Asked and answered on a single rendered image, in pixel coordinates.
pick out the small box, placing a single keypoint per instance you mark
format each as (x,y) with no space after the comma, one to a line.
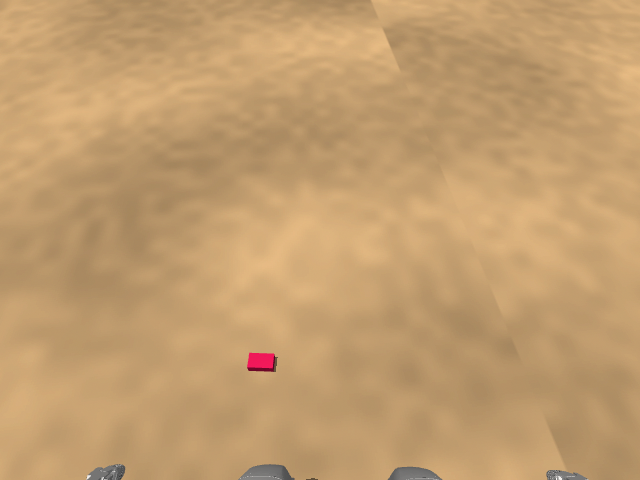
(261,362)

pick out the left robot hand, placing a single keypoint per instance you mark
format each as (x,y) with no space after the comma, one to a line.
(113,472)

